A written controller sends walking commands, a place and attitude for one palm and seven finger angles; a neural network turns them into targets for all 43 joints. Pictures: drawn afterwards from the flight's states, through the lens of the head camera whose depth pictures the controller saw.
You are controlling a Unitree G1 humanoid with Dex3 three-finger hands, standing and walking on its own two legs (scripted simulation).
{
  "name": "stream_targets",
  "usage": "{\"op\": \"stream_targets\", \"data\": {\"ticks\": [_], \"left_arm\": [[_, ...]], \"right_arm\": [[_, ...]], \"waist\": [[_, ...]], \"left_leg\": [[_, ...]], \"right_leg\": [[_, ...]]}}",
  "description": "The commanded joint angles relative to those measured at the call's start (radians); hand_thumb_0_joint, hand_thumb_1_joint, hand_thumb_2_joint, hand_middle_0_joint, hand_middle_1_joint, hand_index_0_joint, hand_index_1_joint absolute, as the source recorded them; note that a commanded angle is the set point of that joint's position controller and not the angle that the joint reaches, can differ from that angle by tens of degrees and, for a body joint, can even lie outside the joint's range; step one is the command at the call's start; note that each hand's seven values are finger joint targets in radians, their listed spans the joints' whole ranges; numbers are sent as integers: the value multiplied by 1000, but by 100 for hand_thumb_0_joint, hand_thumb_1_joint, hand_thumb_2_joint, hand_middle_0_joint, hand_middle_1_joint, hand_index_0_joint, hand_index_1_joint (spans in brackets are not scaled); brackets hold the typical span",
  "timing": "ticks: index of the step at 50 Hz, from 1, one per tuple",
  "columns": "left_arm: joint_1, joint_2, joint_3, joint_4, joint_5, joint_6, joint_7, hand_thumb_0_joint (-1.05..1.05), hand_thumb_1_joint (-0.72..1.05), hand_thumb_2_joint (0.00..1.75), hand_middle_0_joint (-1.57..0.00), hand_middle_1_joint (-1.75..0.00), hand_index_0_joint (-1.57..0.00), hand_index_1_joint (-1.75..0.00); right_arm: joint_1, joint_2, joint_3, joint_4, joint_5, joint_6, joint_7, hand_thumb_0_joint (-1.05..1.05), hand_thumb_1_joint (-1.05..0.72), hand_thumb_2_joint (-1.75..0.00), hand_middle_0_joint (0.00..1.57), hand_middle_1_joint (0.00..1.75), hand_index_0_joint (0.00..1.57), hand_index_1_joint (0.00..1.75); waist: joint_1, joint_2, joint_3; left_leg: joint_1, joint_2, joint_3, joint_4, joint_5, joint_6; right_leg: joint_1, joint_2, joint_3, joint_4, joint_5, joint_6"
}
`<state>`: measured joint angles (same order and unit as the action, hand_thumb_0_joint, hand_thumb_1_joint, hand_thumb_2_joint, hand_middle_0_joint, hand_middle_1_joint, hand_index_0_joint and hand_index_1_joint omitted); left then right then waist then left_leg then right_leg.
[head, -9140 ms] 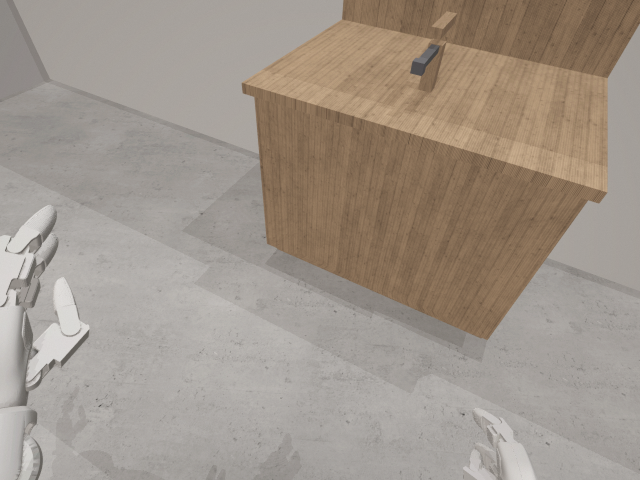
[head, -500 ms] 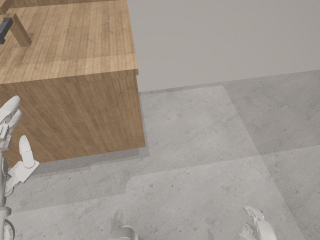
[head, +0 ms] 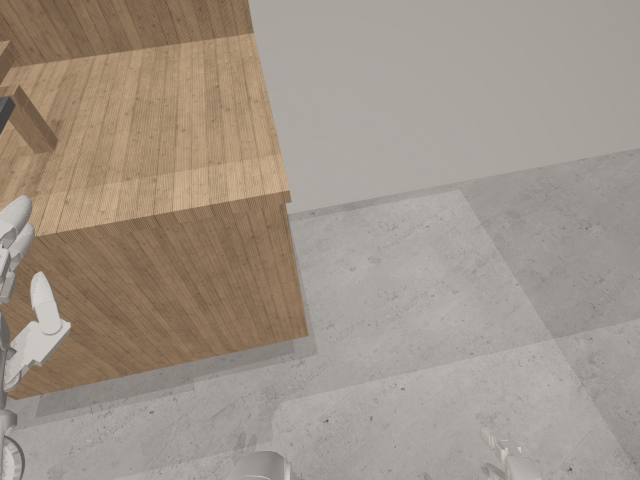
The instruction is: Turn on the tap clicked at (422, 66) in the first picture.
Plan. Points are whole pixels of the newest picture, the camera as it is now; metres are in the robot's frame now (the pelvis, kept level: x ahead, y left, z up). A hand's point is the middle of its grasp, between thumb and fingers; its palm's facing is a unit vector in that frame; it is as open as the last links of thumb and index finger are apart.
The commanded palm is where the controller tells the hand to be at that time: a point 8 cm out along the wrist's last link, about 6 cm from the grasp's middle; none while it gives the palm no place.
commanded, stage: take the last steps up to it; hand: left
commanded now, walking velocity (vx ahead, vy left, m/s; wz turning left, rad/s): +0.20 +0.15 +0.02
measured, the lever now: out of the picture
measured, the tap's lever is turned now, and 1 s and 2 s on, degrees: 0 0 0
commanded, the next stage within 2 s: come to a stop and stand still in 0.28 s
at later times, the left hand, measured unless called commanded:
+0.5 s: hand (45, 235) +0.31 +0.30 +0.18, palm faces +0.38 -0.78 -0.49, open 7.4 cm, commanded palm +0.26 +0.35 +0.18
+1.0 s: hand (45, 246) +0.31 +0.30 +0.17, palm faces +0.34 -0.84 -0.43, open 7.4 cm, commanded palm +0.26 +0.35 +0.18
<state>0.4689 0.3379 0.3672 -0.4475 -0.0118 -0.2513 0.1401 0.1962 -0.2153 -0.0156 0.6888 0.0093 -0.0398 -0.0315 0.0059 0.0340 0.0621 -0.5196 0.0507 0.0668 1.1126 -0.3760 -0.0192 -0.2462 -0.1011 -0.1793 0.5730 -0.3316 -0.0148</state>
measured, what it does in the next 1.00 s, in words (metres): walks ahead: left foot, then right foot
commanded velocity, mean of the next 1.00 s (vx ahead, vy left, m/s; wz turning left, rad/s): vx -0.01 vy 0.02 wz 0.00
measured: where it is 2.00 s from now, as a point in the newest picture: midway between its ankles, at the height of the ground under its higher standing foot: outside the picture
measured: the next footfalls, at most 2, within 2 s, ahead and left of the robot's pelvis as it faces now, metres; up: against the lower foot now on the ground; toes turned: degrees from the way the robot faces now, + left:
left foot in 0.18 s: +0.13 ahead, +0.19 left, +0.00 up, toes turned -1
right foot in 0.44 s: +0.12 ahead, -0.02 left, +0.00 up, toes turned -6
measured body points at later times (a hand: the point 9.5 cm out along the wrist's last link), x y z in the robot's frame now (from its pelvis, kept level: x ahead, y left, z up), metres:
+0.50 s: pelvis +0.10 +0.07 -0.01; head +0.12 +0.04 +0.44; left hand +0.29 +0.34 +0.21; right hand +0.26 -0.13 -0.12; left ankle +0.11 +0.18 -0.73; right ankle +0.09 -0.01 -0.74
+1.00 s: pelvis +0.09 +0.07 +0.00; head +0.10 +0.06 +0.45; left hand +0.28 +0.34 +0.19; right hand +0.25 -0.16 -0.09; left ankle +0.11 +0.20 -0.73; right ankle +0.08 -0.01 -0.73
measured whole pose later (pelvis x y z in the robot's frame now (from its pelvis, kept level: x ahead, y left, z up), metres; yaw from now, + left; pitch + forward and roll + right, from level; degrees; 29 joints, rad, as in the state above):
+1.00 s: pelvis +0.09 +0.07 +0.00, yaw -2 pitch +0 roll -1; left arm 0.51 0.36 0.34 -0.50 -0.05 -0.17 0.15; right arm 0.20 -0.20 0.01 0.57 0.01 -0.05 -0.05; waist -0.01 0.05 0.02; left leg -0.29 0.07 0.05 0.55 -0.27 -0.02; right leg -0.23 0.03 -0.10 0.48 -0.26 -0.05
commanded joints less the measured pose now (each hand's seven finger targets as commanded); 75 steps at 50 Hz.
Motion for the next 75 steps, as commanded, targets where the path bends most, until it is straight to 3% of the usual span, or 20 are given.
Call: {"op": "stream_targets", "data": {"ticks": [1,5,7,9,11,15,20,24,29,34,38,44,49,58,66,67,68,69,70,75], "left_arm": [[-25,208,124,-263,0,-84,34,0,90,90,-20,-30,-20,-30],[-34,220,138,-306,2,-74,53,0,90,90,-20,-30,-20,-30],[-82,222,136,-330,-2,-84,52,0,90,90,-20,-30,-20,-30],[-85,207,129,-314,-8,-93,49,0,90,90,-20,-30,-20,-30],[-58,244,164,-263,-15,-89,41,0,90,90,-20,-30,-20,-30],[6,190,125,-349,-29,-81,22,0,90,90,-20,-30,-20,-30],[11,205,133,-253,-32,-29,31,0,90,90,-20,-30,-20,-30],[-78,201,111,-179,-41,4,29,0,90,90,-20,-30,-20,-30],[-66,204,110,-237,-12,1,40,0,90,90,-20,-30,-20,-30],[28,196,101,-318,-21,5,35,0,90,90,-20,-30,-20,-30],[-11,216,113,-367,-16,-20,30,0,90,90,-20,-30,-20,-30],[34,179,99,-265,-28,7,23,0,90,90,-20,-30,-20,-30],[-1,183,77,-192,-51,37,27,0,90,90,-20,-30,-20,-30],[-121,198,63,-257,-24,15,30,0,90,90,-20,-30,-20,-30],[-38,173,54,-186,-29,25,30,0,90,90,-20,-30,-20,-30],[-1069,990,649,-432,91,-64,11,0,90,90,-20,-30,-20,-30],[-984,696,450,-99,23,-53,-17,0,90,90,-20,-30,-20,-30],[-603,354,194,147,-4,-35,-44,0,90,90,-20,-30,-20,-30],[-287,212,104,228,-35,-28,-69,0,90,90,-20,-30,-20,-30],[-22,181,43,-131,-47,-24,-69,0,90,90,-20,-30,-20,-30]], "right_arm": [[-83,-60,-32,-204,-11,-59,-11,0,-90,-90,20,30,20,30],[-63,-53,-47,-224,-16,-69,-24,0,-90,-90,20,30,20,30],[-30,-80,-67,-231,-4,-70,-34,0,-90,-90,20,30,20,30],[-19,-117,-84,-249,7,-78,-26,0,-90,-90,20,30,20,30],[-44,-103,-76,-225,6,-85,-25,0,-90,-90,20,30,20,30],[-50,-91,-63,-210,13,-112,-11,0,-90,-90,20,30,20,30],[-45,-89,-27,-206,6,-111,-30,0,-90,-90,20,30,20,30],[-41,-75,-20,-222,6,-92,-22,0,-90,-90,20,30,20,30],[-97,-46,20,-224,-7,-66,-42,0,-90,-90,20,30,20,30],[-65,-86,-6,-266,-12,-38,-50,0,-90,-90,20,30,20,30],[-42,-94,-22,-258,-25,-63,-25,0,-90,-90,20,30,20,30],[-49,-103,-20,-262,-6,-64,-16,0,-90,-90,20,30,20,30],[-54,-76,-9,-246,2,-55,-35,0,-90,-90,20,30,20,30],[-100,-98,3,-238,-18,-58,-64,0,-90,-90,20,30,20,30],[-58,-97,-9,-226,-11,-75,-45,0,-90,-90,20,30,20,30],[57,-128,-44,-218,-35,-125,-49,0,-90,-90,20,30,20,30],[-15,-61,-16,-137,9,-128,-43,0,-90,-90,20,30,20,30],[-24,-78,-18,-162,-11,-155,-31,0,-90,-90,20,30,20,30],[-33,-91,-31,-206,10,-157,-20,0,-90,-90,20,30,20,30],[-59,-112,-14,-267,20,-152,27,0,-90,-90,20,30,20,30]], "waist": [[11,-210,-141],[1,-189,-173],[-28,-28,-207],[-19,277,-222],[-17,251,-206],[-4,204,-178],[0,90,-178],[-23,-333,-167],[-5,-176,-205],[-5,136,-221],[-4,218,-219],[-13,107,-201],[-21,-138,-171],[2,102,-94],[-4,-31,-145],[31,-241,42],[-4,-74,-67],[17,-22,-144],[46,38,-158],[40,-62,-120]], "left_leg": [[28,29,68,-337,68,5],[253,-46,159,-590,200,8],[405,-15,117,-679,251,25],[522,303,-351,-759,518,197],[454,330,-378,-778,339,282],[319,210,-126,-760,381,204],[238,197,-80,-678,280,127],[114,-25,27,-351,12,-14],[155,-33,8,-564,73,-8],[415,188,-167,-685,954,69],[495,229,-175,-679,1077,87],[307,165,-84,-655,633,30],[229,-9,-45,-495,68,-9],[168,90,-181,-795,139,52],[223,24,-102,-681,152,25],[145,-22,-26,-535,172,28],[264,-34,-57,-547,163,25],[346,-46,-71,-593,128,21],[344,-37,-40,-636,131,29],[230,16,-105,-789,-25,50]], "right_leg": [[171,-229,151,-176,602,-100],[132,-182,120,-92,491,-61],[60,-133,83,117,394,-21],[-259,55,67,548,-343,39],[-351,2,143,667,-284,32],[-202,10,73,376,-143,45],[42,60,32,-29,2,42],[127,-240,469,-187,628,-116],[266,-145,208,-37,940,-69],[20,45,122,50,201,28],[-63,85,120,45,-77,15],[157,63,134,-160,286,19],[35,-123,353,-259,360,-74],[86,55,199,-193,35,14],[74,-1,260,-269,66,-7],[-76,-15,308,-412,271,125],[-82,-141,324,-344,145,-53],[-61,-94,377,-288,167,-70],[-5,-60,338,-275,120,-19],[60,43,219,-256,-93,13]]}}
